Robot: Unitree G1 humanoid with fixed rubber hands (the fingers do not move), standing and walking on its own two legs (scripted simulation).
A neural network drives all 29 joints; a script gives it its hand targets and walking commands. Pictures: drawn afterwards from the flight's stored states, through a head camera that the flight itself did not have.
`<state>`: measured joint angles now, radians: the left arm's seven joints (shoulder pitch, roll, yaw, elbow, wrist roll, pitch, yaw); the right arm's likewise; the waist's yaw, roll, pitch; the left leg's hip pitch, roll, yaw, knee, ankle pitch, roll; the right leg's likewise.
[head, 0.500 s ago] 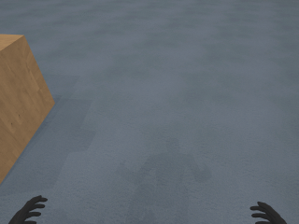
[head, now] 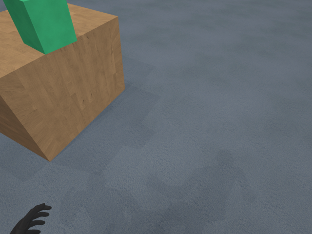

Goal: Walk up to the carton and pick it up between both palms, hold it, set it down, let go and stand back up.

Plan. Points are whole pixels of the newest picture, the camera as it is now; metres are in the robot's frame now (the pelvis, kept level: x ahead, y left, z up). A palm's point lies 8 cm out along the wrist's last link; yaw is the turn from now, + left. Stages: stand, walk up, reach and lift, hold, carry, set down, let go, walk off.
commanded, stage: walk up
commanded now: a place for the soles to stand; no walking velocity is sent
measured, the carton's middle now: (42, 19) +1.18 +0.54 +0.06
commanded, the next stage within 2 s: none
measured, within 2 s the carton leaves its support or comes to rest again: neither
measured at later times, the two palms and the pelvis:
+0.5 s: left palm (12, 213) +0.23 +0.34 -0.04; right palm (232, 145) +0.41 -0.28 -0.05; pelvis +0.18 -0.01 +0.01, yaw +13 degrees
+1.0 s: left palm (33, 183) +0.32 +0.34 -0.07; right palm (209, 101) +0.62 -0.26 -0.04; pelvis +0.38 +0.00 +0.00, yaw +36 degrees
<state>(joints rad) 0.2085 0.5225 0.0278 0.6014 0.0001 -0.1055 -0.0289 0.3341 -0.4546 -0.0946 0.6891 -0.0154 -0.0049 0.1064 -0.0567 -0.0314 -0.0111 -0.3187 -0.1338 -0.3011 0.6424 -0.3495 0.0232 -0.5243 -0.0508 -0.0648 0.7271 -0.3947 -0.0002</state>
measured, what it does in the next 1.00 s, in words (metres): walks ahead, turning left: right foot, then left foot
